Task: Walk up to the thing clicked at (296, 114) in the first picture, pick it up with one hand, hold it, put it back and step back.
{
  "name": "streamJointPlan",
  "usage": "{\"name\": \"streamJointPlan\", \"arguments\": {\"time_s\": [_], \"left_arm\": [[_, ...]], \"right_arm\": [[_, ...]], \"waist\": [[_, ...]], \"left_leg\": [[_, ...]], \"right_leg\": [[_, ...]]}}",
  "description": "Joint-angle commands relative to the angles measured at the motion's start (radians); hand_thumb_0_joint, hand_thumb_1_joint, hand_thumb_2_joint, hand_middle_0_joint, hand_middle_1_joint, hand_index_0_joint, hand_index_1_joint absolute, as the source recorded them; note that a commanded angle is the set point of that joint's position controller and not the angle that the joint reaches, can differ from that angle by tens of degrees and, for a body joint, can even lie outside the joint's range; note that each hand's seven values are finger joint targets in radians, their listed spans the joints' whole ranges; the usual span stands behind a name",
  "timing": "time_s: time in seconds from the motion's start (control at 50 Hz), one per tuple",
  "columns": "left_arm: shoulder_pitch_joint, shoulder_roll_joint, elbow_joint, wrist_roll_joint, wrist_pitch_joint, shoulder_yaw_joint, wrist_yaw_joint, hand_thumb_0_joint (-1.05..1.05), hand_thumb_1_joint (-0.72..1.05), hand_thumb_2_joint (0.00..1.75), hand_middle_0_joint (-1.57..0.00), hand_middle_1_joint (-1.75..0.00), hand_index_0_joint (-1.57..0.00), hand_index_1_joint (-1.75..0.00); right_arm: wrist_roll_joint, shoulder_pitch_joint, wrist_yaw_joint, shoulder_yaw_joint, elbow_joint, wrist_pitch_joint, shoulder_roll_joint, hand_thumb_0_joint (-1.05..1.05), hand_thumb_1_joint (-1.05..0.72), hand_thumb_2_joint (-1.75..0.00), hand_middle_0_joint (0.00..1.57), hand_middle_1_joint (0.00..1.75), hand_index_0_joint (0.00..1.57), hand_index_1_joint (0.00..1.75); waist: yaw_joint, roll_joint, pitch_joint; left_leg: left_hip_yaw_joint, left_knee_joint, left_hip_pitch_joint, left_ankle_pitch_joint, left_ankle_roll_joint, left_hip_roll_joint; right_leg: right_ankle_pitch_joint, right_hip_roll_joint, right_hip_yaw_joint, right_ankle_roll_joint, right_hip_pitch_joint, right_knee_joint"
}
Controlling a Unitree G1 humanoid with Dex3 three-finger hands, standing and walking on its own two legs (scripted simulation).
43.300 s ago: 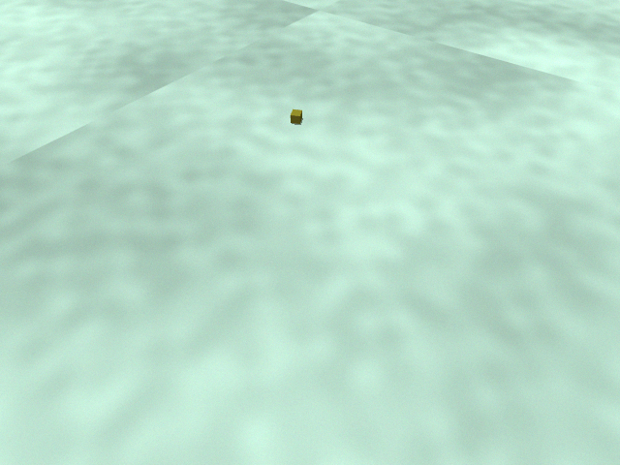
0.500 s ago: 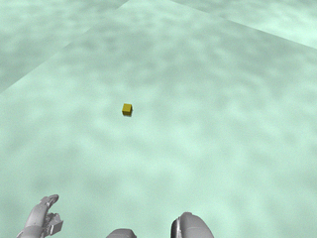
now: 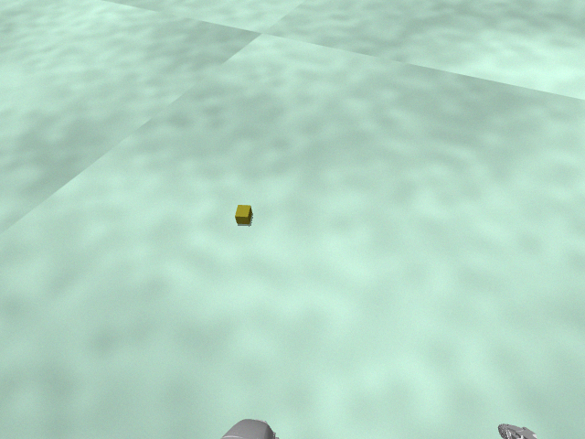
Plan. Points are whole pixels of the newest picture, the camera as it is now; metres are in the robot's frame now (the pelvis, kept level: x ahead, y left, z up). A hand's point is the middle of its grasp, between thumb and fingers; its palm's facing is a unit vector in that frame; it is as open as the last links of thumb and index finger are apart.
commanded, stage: step back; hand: left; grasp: from above
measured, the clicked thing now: (243, 214) +1.07 +0.33 -0.74
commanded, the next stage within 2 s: stand in 0.96 s
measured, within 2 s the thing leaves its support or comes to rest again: neither
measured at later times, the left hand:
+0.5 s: hand out of the picture +0.04 +0.27 -0.14, palm faces +0.07 -0.91 -0.40, open 7.4 cm
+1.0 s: hand out of the picture +0.10 +0.30 -0.15, palm faces +0.02 -0.92 -0.39, open 7.4 cm
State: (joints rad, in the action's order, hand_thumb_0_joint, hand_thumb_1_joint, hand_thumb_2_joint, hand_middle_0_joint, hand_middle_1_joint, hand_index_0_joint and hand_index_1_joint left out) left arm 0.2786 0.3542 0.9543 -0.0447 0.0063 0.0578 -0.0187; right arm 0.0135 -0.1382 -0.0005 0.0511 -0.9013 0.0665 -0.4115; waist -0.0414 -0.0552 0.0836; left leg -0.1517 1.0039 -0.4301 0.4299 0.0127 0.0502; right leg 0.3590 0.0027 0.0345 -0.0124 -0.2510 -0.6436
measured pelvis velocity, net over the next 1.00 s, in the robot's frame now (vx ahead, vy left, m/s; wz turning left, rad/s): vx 0.03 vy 0.03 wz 0.04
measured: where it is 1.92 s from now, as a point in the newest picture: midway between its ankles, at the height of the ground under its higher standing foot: outside the picture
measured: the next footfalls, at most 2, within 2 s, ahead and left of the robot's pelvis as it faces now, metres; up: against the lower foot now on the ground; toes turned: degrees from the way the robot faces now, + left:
left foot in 0.12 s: +0.01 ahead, +0.15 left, +0.00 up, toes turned +0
left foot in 0.70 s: +0.12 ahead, +0.18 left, +0.00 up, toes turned +5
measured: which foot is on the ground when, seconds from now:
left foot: up 0.00-0.10, down 0.12-0.40, up 0.42-0.68, down 0.70-1.00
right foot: down 0.00-1.00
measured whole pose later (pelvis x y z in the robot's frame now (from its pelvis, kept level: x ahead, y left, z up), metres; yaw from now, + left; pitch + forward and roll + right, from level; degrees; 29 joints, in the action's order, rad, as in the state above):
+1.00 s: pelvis +0.03 +0.03 +0.00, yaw +2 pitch -2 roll -1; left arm 0.14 0.37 1.03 -0.02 0.03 0.03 -0.01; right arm 0.01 -0.05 0.00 0.02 -1.00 0.01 -0.34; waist -0.01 -0.02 0.11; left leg 0.01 0.64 -0.35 0.26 0.03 -0.07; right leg 0.37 0.01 -0.02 0.01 -0.20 -0.60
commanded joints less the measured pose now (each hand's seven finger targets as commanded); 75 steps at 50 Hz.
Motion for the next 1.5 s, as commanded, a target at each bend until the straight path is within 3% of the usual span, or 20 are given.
{"name": "streamJointPlan", "arguments": {"time_s": [0.0, 0.08, 0.12, 0.14, 0.16, 0.22, 0.34, 0.36, 0.38, 0.42, 0.5, 0.64, 0.7, 0.74, 0.76, 0.88, 0.94, 1.02, 1.14, 1.48], "left_arm": [[-0.038, 0.305, -0.094, -0.008, 0.041, 0.088, -0.013, 0.00, 0.90, 0.90, -0.20, -0.30, -0.20, -0.30], [-0.078, 0.299, -0.099, 0.006, 0.020, 0.069, 0.004, 0.00, 0.90, 0.90, -0.20, -0.30, -0.20, -0.30], [-0.046, 0.193, -0.108, 0.017, 0.019, 0.035, 0.005, 0.00, 0.90, 0.90, -0.20, -0.30, -0.20, -0.30], [-0.124, 0.210, -0.111, 0.030, 0.019, 0.038, 0.001, 0.00, 0.90, 0.90, -0.20, -0.30, -0.20, -0.30], [-0.171, 0.285, -0.105, 0.015, 0.023, 0.057, -0.002, 0.00, 0.90, 0.90, -0.20, -0.30, -0.20, -0.30], [-0.080, 0.252, -0.066, 0.029, 0.039, 0.050, 0.022, 0.00, 0.90, 0.90, -0.20, -0.30, -0.20, -0.30], [0.045, 0.219, 0.006, 0.017, 0.059, 0.061, 0.010, 0.00, 0.90, 0.90, -0.20, -0.30, -0.20, -0.30], [0.077, 0.259, 0.017, 0.006, 0.063, 0.077, 0.002, 0.00, 0.90, 0.90, -0.20, -0.30, -0.20, -0.30], [0.101, 0.346, 0.008, -0.009, 0.070, 0.099, -0.004, 0.00, 0.90, 0.90, -0.20, -0.30, -0.20, -0.30], [-0.069, 0.400, -0.053, -0.001, 0.066, 0.108, -0.002, 0.00, 0.90, 0.90, -0.20, -0.30, -0.20, -0.30], [-0.087, 0.288, -0.049, 0.016, 0.083, 0.075, -0.003, 0.00, 0.90, 0.90, -0.20, -0.30, -0.20, -0.30], [-0.134, 0.275, -0.057, 0.035, 0.054, 0.048, -0.003, 0.00, 0.90, 0.90, -0.20, -0.30, -0.20, -0.30], [-0.127, 0.222, -0.075, 0.042, 0.029, 0.026, -0.002, 0.00, 0.90, 0.90, -0.20, -0.30, -0.20, -0.30], [-0.104, 0.212, -0.044, 0.058, 0.002, 0.024, -0.010, 0.00, 0.90, 0.90, -0.20, -0.30, -0.20, -0.30], [-0.106, 0.227, -0.023, 0.052, -0.002, 0.024, -0.008, 0.00, 0.90, 0.90, -0.20, -0.30, -0.20, -0.30], [-0.042, 0.197, 0.042, 0.036, 0.020, 0.025, -0.003, 0.00, 0.90, 0.90, -0.20, -0.30, -0.20, -0.30], [-0.089, 0.277, 0.040, 0.021, 0.048, 0.018, -0.010, 0.00, 0.90, 0.90, -0.20, -0.30, -0.20, -0.30], [-0.190, 0.202, 0.056, 0.041, 0.038, -0.010, 0.011, 0.00, 0.90, 0.90, -0.20, -0.30, -0.20, -0.30], [-0.200, 0.219, 0.092, 0.045, 0.041, -0.010, 0.008, 0.00, 0.90, 0.90, -0.20, -0.30, -0.20, -0.30], [-0.228, 0.217, 0.122, 0.035, 0.032, -0.005, 0.019, 0.00, 0.90, 0.90, -0.20, -0.30, -0.20, -0.30]], "right_arm": [[0.017, 0.081, -0.004, 0.040, 0.082, -0.051, -0.146, 0.00, -0.90, -0.90, 0.20, 0.30, 0.20, 0.30], [0.023, -0.023, -0.013, 0.058, 0.021, -0.082, -0.133, 0.00, -0.90, -0.90, 0.20, 0.30, 0.20, 0.30], [0.037, -0.109, -0.003, 0.086, -0.008, -0.097, -0.199, 0.00, -0.90, -0.90, 0.20, 0.30, 0.20, 0.30], [0.033, -0.095, -0.004, 0.097, 0.004, -0.094, -0.306, 0.00, -0.90, -0.90, 0.20, 0.30, 0.20, 0.30], [0.023, -0.071, -0.010, 0.105, 0.005, -0.093, -0.325, 0.00, -0.90, -0.90, 0.20, 0.30, 0.20, 0.30], [0.031, 0.023, -0.012, 0.066, 0.028, -0.098, -0.207, 0.00, -0.90, -0.90, 0.20, 0.30, 0.20, 0.30], [0.012, 0.036, -0.017, 0.053, 0.027, -0.070, -0.164, 0.00, -0.90, -0.90, 0.20, 0.30, 0.20, 0.30], [0.009, 0.016, -0.014, 0.038, 0.035, -0.067, -0.113, 0.00, -0.90, -0.90, 0.20, 0.30, 0.20, 0.30], [0.006, 0.010, -0.009, 0.022, 0.060, -0.072, -0.059, 0.00, -0.90, -0.90, 0.20, 0.30, 0.20, 0.30], [0.019, -0.030, 0.008, 0.061, 0.027, -0.069, -0.182, 0.00, -0.90, -0.90, 0.20, 0.30, 0.20, 0.30], [0.011, -0.089, -0.005, 0.053, -0.026, -0.081, -0.151, 0.00, -0.90, -0.90, 0.20, 0.30, 0.20, 0.30], [0.011, -0.070, -0.001, 0.038, -0.035, -0.085, -0.106, 0.00, -0.90, -0.90, 0.20, 0.30, 0.20, 0.30], [0.021, -0.094, 0.017, 0.062, -0.055, -0.090, -0.193, 0.00, -0.90, -0.90, 0.20, 0.30, 0.20, 0.30], [0.013, -0.010, 0.020, 0.060, -0.023, -0.093, -0.263, 0.00, -0.90, -0.90, 0.20, 0.30, 0.20, 0.30], [0.018, 0.022, 0.019, 0.062, -0.030, -0.090, -0.254, 0.00, -0.90, -0.90, 0.20, 0.30, 0.20, 0.30], [0.013, 0.107, 0.020, 0.039, -0.036, -0.079, -0.202, 0.00, -0.90, -0.90, 0.20, 0.30, 0.20, 0.30], [-0.022, 0.040, 0.013, 0.013, -0.034, -0.085, -0.108, 0.00, -0.90, -0.90, 0.20, 0.30, 0.20, 0.30], [-0.007, 0.128, -0.001, 0.018, -0.094, -0.102, -0.162, 0.00, -0.90, -0.90, 0.20, 0.30, 0.20, 0.30], [-0.008, 0.114, -0.002, 0.002, -0.130, -0.103, -0.147, 0.00, -0.90, -0.90, 0.20, 0.30, 0.20, 0.30], [-0.002, 0.120, -0.004, -0.003, -0.178, -0.103, -0.144, 0.00, -0.90, -0.90, 0.20, 0.30, 0.20, 0.30]], "waist": [[-0.036, 0.226, -0.031], [0.022, 0.233, -0.066], [0.051, 0.002, -0.141], [0.080, -0.134, -0.076], [0.091, -0.082, -0.001], [0.026, -0.081, 0.031], [-0.039, -0.078, -0.045], [-0.050, 0.047, -0.066], [-0.060, 0.244, -0.057], [-0.017, 0.141, 0.058], [0.020, 0.118, 0.007], [0.032, 0.217, -0.081], [0.049, 0.029, -0.138], [0.033, -0.107, -0.161], [0.028, -0.102, -0.122], [-0.009, -0.124, -0.142], [0.056, 0.092, -0.198], [0.041, 0.040, -0.160], [0.047, 0.086, -0.129], [0.041, 0.051, -0.063]], "left_leg": [[0.064, -0.226, -0.060, 0.078, 0.015, -0.030], [0.166, -0.646, 0.258, -0.052, -0.018, -0.008], [-0.177, -0.708, 0.512, -0.020, -0.098, -0.194], [-0.435, -0.776, 0.389, 0.277, -0.219, -0.370], [-0.461, -0.808, 0.214, 0.372, -0.285, -0.414], [-0.170, -0.740, 0.187, 0.154, -0.201, -0.263], [0.002, -0.487, 0.019, 0.047, -0.118, -0.166], [0.041, -0.326, -0.084, 0.076, -0.088, -0.106], [0.083, -0.089, -0.253, 0.143, -0.042, 0.044], [-0.016, 0.024, -0.167, 0.139, -0.033, -0.071], [-0.002, -0.058, -0.094, -0.018, -0.018, -0.077], [0.204, -0.443, 0.181, -0.216, -0.015, -0.058], [0.041, -0.530, 0.322, -0.504, -0.084, -0.177], [-0.217, -0.633, 0.195, -0.392, -0.258, -0.391], [-0.216, -0.653, 0.140, -0.305, -0.265, -0.390], [-0.007, -0.499, 0.194, -0.457, -0.141, -0.266], [0.093, -0.377, 0.149, -0.390, -0.043, -0.136], [0.058, -0.516, 0.351, -0.435, -0.059, -0.195], [0.091, -0.581, 0.341, -0.509, -0.042, -0.186], [0.084, -0.719, 0.317, -0.279, -0.014, -0.189]], "right_leg": [[0.020, 0.215, 0.237, -0.163, 0.107, 0.240], [-0.017, 0.200, 0.173, -0.130, -0.013, 0.149], [-0.030, 0.081, 0.051, -0.041, -0.255, -0.142], [0.210, -0.004, -0.077, -0.003, -0.376, -0.228], [0.229, 0.049, 0.016, -0.010, -0.296, -0.295], [0.124, 0.050, -0.012, -0.017, -0.212, -0.176], [-0.066, -0.029, -0.103, -0.011, 0.189, 0.196], [0.009, 0.039, 0.044, -0.028, 0.286, 0.249], [0.199, 0.277, 0.448, -0.106, 0.306, 0.407], [0.442, 0.469, 0.615, -0.265, 0.012, 0.472], [-0.085, 0.265, 0.217, -0.156, 0.081, 0.345], [-0.612, 0.209, 0.004, -0.109, 0.034, 0.097], [-0.369, 0.115, -0.028, -0.038, -0.063, -0.060], [0.166, 0.012, -0.048, -0.009, -0.035, -0.182], [0.210, 0.029, -0.026, -0.011, -0.010, -0.211], [-0.065, 0.031, -0.049, -0.009, 0.043, 0.166], [-0.414, 0.208, 0.196, -0.062, 0.148, 0.242], [-0.246, 0.109, 0.045, -0.012, 0.015, 0.242], [-0.412, 0.129, 0.041, -0.005, 0.102, 0.282], [-0.132, 0.126, 0.044, -0.005, 0.080, 0.403]]}}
